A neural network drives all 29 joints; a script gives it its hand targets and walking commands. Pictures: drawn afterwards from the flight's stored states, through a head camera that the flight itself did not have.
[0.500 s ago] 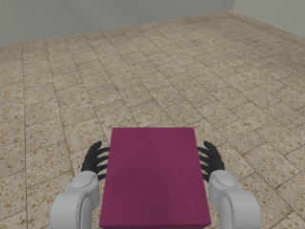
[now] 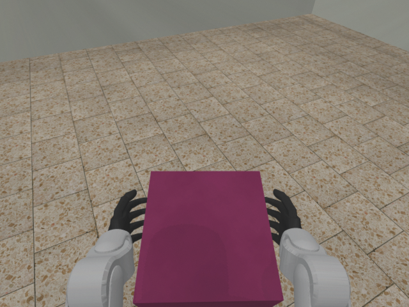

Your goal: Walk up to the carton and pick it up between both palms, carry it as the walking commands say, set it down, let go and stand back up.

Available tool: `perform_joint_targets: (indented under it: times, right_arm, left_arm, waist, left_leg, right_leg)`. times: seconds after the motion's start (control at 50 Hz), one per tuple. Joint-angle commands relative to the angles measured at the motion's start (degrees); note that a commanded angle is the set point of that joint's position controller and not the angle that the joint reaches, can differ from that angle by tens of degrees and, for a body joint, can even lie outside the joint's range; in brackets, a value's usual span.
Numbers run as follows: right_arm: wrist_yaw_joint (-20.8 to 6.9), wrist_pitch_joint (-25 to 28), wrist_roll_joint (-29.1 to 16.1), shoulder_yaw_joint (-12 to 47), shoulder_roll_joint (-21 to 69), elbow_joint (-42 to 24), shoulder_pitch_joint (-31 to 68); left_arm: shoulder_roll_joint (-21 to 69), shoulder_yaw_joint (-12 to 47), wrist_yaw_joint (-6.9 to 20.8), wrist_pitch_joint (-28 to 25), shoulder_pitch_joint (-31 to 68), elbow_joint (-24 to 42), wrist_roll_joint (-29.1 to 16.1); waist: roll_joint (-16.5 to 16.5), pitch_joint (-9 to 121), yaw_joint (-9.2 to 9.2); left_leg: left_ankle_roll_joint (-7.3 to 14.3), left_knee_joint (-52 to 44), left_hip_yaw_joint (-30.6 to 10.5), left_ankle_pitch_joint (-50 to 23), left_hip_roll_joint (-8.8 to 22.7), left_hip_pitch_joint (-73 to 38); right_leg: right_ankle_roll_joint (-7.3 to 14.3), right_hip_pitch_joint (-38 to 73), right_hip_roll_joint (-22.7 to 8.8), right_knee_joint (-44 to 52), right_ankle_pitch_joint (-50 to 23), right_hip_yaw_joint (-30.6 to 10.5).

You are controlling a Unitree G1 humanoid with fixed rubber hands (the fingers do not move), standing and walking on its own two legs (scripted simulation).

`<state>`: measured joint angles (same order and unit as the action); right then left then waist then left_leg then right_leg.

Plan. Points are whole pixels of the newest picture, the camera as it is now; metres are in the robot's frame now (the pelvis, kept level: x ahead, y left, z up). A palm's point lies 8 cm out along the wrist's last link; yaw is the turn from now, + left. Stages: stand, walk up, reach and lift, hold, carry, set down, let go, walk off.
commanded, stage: carry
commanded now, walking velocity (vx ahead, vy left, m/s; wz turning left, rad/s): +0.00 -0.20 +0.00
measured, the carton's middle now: (204, 251) +0.24 +0.00 +0.01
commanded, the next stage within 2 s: none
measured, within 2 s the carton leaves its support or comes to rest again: neither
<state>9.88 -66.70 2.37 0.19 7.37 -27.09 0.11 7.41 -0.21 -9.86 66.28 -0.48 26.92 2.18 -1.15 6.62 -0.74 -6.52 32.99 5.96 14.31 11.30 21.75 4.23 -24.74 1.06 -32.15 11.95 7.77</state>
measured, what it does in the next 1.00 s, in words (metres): walks backwards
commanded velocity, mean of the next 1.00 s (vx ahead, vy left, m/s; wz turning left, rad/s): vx -0.17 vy -0.01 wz -0.40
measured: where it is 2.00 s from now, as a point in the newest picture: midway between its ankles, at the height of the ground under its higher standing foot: outside the picture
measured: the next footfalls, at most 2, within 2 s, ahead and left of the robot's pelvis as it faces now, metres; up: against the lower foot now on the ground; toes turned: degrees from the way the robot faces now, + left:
right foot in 1.12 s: -0.10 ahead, -0.08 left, +0.00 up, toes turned -22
left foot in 1.44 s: -0.15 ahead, +0.19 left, +0.00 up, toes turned -24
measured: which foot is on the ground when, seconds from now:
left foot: down 0.00-1.00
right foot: down 0.00-0.90, up 0.92-1.00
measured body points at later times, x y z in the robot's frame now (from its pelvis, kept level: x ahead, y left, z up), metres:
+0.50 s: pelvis -0.01 +0.03 +0.00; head -0.02 +0.03 +0.45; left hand +0.25 +0.17 +0.09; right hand +0.25 -0.11 +0.08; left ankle +0.01 +0.19 -0.73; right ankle +0.05 -0.07 -0.73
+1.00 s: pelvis -0.09 +0.07 -0.01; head -0.08 +0.06 +0.44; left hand +0.19 +0.15 +0.07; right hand +0.13 -0.13 +0.07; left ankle +0.00 +0.18 -0.73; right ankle -0.05 -0.06 -0.68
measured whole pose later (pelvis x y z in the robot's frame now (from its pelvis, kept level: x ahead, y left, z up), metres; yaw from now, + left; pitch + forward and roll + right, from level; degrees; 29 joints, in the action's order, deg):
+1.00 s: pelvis -0.09 +0.07 -0.01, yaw -13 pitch +2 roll +1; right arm 10.2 -65.2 1.8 0.2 7.4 -27.9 1.2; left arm 7.3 -0.9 -9.7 66.4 1.7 28.3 2.1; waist 0.2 -0.2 0.7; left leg -0.1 35.4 12.7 12.4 7.6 23.6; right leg -1.4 -36.8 -1.8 -58.1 19.4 1.9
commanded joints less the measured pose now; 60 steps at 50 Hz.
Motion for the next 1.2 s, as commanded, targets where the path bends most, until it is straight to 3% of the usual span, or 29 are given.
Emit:
perform_joint_targets:
  times: [0.0,0.06,0.16,0.34,0.42,0.46,0.56,0.64,0.68,0.7,0.74,0.76,0.8,0.84,0.86,0.88,0.9,0.92,0.94,0.98,1.0,1.04,1.06,1.08,1.1,1.12,1.14,1.16,1.18]
  right_arm:
    - [-8.0,1.6,-15.9,34.2,49.8,-6.7,22.3]
    - [-8.0,1.6,-15.9,34.2,49.8,-6.7,22.3]
    - [-8.1,1.6,-16.2,34.3,49.6,-6.2,22.6]
    - [-8.2,1.9,-16.0,33.9,49.8,-5.5,23.0]
    - [-7.6,1.6,-15.3,32.9,49.7,-4.6,21.4]
    - [-7.4,1.6,-15.2,32.4,49.7,-4.6,21.2]
    - [-7.4,1.9,-15.4,32.1,50.8,-5.0,21.9]
    - [-7.5,2.2,-15.7,32.7,51.9,-5.5,22.9]
    - [-7.6,2.2,-15.8,33.0,52.2,-5.7,23.2]
    - [-7.6,2.2,-15.9,33.2,52.3,-5.9,23.4]
    - [-7.7,2.3,-16.2,33.6,52.7,-6.3,23.5]
    - [-7.7,2.6,-16.4,33.9,53.1,-6.6,23.7]
    - [-7.5,3.1,-16.8,34.6,54.2,-7.2,23.1]
    - [-7.5,3.2,-17.0,34.5,54.7,-6.8,21.9]
    - [-7.6,3.1,-16.9,34.2,54.5,-6.6,21.1]
    - [-7.7,3.2,-16.8,33.8,53.7,-6.7,21.6]
    - [-8.0,3.0,-17.1,33.6,52.5,-7.6,22.2]
    - [-8.2,2.8,-17.3,33.5,52.4,-7.4,22.5]
    - [-8.1,2.6,-17.1,33.9,52.2,-7.9,23.9]
    - [-7.9,2.6,-16.4,33.9,52.0,-8.0,24.4]
    - [-7.6,2.6,-16.3,33.8,52.0,-7.9,23.4]
    - [-7.0,2.5,-15.5,33.6,51.2,-8.3,21.5]
    - [-6.7,2.3,-14.9,33.2,50.5,-7.5,20.0]
    - [-6.4,1.9,-14.3,32.7,49.6,-6.4,18.1]
    - [-6.1,1.6,-14.0,32.1,48.3,-5.8,17.2]
    - [-6.0,1.3,-13.9,32.9,47.6,-7.0,17.1]
    - [-6.3,1.5,-15.0,34.0,49.1,-7.3,20.0]
    - [-6.6,2.0,-16.0,34.7,51.7,-6.9,21.0]
    - [-6.8,2.6,-17.0,35.9,53.4,-7.5,22.7]
  left_arm:
    - [49.6,33.8,7.7,-1.2,22.6,6.5,-15.6]
    - [49.6,33.8,7.7,-1.2,22.6,6.5,-15.6]
    - [49.8,33.2,7.7,-1.4,22.6,6.1,-15.5]
    - [49.7,33.4,7.9,-1.5,23.3,5.9,-15.3]
    - [49.1,33.6,7.9,-0.9,23.4,5.9,-16.0]
    - [49.2,33.8,8.0,-0.7,23.4,5.8,-16.2]
    - [50.3,34.2,8.3,-0.6,24.1,6.3,-16.6]
    - [51.3,34.5,8.7,-0.8,24.8,6.7,-16.7]
    - [51.4,34.5,9.0,-0.9,25.1,6.8,-16.9]
    - [51.3,34.3,9.1,-1.0,25.2,6.9,-17.0]
    - [50.9,34.0,9.2,-1.2,25.3,7.3,-17.2]
    - [51.1,34.0,9.3,-1.4,25.1,7.9,-17.3]
    - [52.1,34.3,9.4,-1.9,24.3,9.3,-17.5]
    - [51.4,34.1,9.1,-2.1,24.0,9.5,-17.1]
    - [51.0,34.1,9.0,-1.9,22.9,9.1,-16.5]
    - [51.2,34.3,9.0,-1.7,22.4,8.9,-16.0]
    - [51.2,34.1,8.9,-1.6,22.7,8.5,-15.4]
    - [51.1,34.3,9.0,-1.6,24.8,9.0,-15.7]
    - [51.3,34.6,9.2,-1.5,25.9,8.8,-16.5]
    - [51.4,35.0,9.5,-1.4,25.4,8.2,-17.3]
    - [51.3,35.2,9.5,-1.3,24.9,8.4,-17.7]
    - [50.7,35.5,9.4,-0.9,24.1,8.8,-17.9]
    - [50.4,35.3,9.3,-0.6,23.2,8.1,-17.8]
    - [50.2,35.1,9.3,-0.2,22.5,7.0,-17.8]
    - [49.8,34.6,9.4,0.1,20.9,6.0,-18.1]
    - [47.9,33.5,9.3,-0.3,20.7,5.5,-17.6]
    - [49.3,33.6,9.4,-0.6,20.9,6.6,-18.0]
    - [50.5,33.5,9.6,-0.9,21.6,7.6,-18.2]
    - [51.5,33.3,9.7,-1.6,22.3,8.1,-17.8]
  waist:
    - [0.6,10.9,-0.08]
    - [0.5,11.0,-0.08]
    - [3.6,11.7,0.20]
    - [1.3,10.4,0.40]
    - [1.9,10.7,0.28]
    - [1.4,11.0,0.38]
    - [-0.7,10.1,0.84]
    - [-3.1,9.2,1.53]
    - [-1.5,8.6,1.87]
    - [1.3,8.4,1.97]
    - [10.6,8.7,1.71]
    - [12.8,10.1,1.62]
    - [12.4,14.2,1.33]
    - [11.0,15.0,0.75]
    - [7.7,14.8,0.61]
    - [-6.3,14.2,0.67]
    - [-14.4,10.2,0.60]
    - [-12.4,7.4,1.11]
    - [-7.1,5.9,1.59]
    - [-6.2,6.5,1.98]
    - [-7.3,7.0,1.82]
    - [-9.0,8.7,1.09]
    - [-8.9,10.0,1.24]
    - [-6.5,9.6,1.49]
    - [-0.4,8.6,1.88]
    - [20.9,9.7,1.61]
    - [23.3,10.2,1.24]
    - [16.8,13.0,1.15]
    - [12.0,14.2,1.27]
  left_leg:
    - [2.9,-3.7,-0.6,1.0,3.2,-3.8]
    - [2.9,-3.7,-0.6,0.9,3.3,-3.9]
    - [1.4,-0.6,2.5,0.9,-0.7,-2.3]
    - [1.8,-6.4,-0.2,0.8,0.4,-5.2]
    - [1.8,-3.5,-0.1,-3.5,1.3,-5.5]
    - [2.2,-2.9,-0.3,-5.0,1.6,-6.0]
    - [4.0,-4.7,-1.3,-3.0,3.6,-6.2]
    - [5.8,-6.2,-1.9,3.5,5.6,-3.6]
    - [5.9,-4.6,-1.2,8.1,5.0,-1.7]
    - [5.6,-2.4,-0.2,10.6,3.5,-0.9]
    - [4.1,5.0,3.2,13.7,-3.0,-1.6]
    - [3.8,9.4,3.4,13.4,-5.9,-2.6]
    - [4.2,11.8,1.1,10.9,-7.6,-5.1]
    - [4.9,1.4,1.4,5.0,-7.5,-9.9]
    - [6.5,-5.2,-0.8,6.4,-5.0,-13.3]
    - [10.2,-11.5,-11.3,10.0,5.2,-11.1]
    - [15.3,-20.1,-17.3,11.1,16.6,-5.4]
    - [16.9,-20.8,-14.3,7.7,19.8,-0.3]
    - [15.4,-18.3,-8.9,4.5,16.3,3.2]
    - [11.4,-13.2,0.8,-3.1,9.5,1.3]
    - [10.5,-11.1,1.9,-6.0,8.1,-2.4]
    - [10.8,-7.1,1.3,-14.6,9.2,-8.3]
    - [10.8,-4.1,1.7,-17.6,9.4,-9.2]
    - [9.5,0.0,2.1,-17.9,8.3,-7.2]
    - [7.1,5.7,1.7,-11.1,6.1,-1.1]
    - [2.2,14.5,4.5,12.1,-2.1,13.1]
    - [1.0,27.1,-1.4,26.1,-7.0,13.8]
    - [2.4,34.1,-6.4,23.7,-7.7,12.1]
    - [3.5,37.0,-8.0,19.7,-8.0,12.8]
  right_leg:
    - [-0.9,5.7,-9.9,8.2,-3.1,-7.3]
    - [-0.9,5.7,-9.8,8.1,-3.3,-7.2]
    - [0.1,9.2,-12.0,10.5,-7.8,-9.9]
    - [-2.5,7.7,-10.6,9.7,-1.6,-7.9]
    - [-2.3,7.4,-11.0,4.6,-17.6,-8.7]
    - [-2.3,6.4,-10.8,2.8,-20.1,-9.0]
    - [-2.7,3.0,-9.0,0.0,-16.9,-8.7]
    - [-2.5,1.8,-7.5,-3.1,-7.9,-9.0]
    - [-2.0,1.5,-7.9,-1.8,-5.4,-11.5]
    - [-1.5,1.2,-8.9,0.8,-5.4,-14.2]
    - [-0.1,-0.5,-12.8,10.2,-8.2,-22.2]
    - [0.6,-0.6,-14.4,12.4,-9.7,-24.9]
    - [0.5,0.7,-14.4,11.7,-11.7,-23.8]
    - [-2.6,-0.1,-11.4,10.2,-10.1,-20.1]
    - [-5.7,-3.6,-8.6,9.2,-3.4,-17.4]
    - [-6.3,-5.6,-4.7,-5.1,8.0,-12.5]
    - [-7.2,-8.7,-0.6,-23.5,11.4,-5.6]
    - [-6.8,-9.0,-4.4,-33.1,12.6,-5.0]
    - [-6.1,-6.0,-5.8,-37.0,11.0,-6.7]
    - [-5.0,-3.0,-6.1,-31.8,8.9,-7.3]
    - [-5.1,-3.1,-5.9,-24.6,9.3,-6.4]
    - [-5.6,-2.1,-4.9,-13.4,12.8,-2.9]
    - [-5.5,0.4,-4.3,-6.8,11.7,-1.8]
    - [-5.0,3.3,-4.3,2.1,6.8,-3.8]
    - [-4.1,7.9,-7.3,9.1,-1.1,-10.5]
    - [2.1,14.3,-22.4,11.1,-29.2,-32.3]
    - [5.8,10.9,-23.2,9.3,-44.7,-34.8]
    - [4.6,11.4,-20.1,6.7,-45.5,-27.8]
    - [3.3,12.3,-18.2,5.5,-41.7,-23.0]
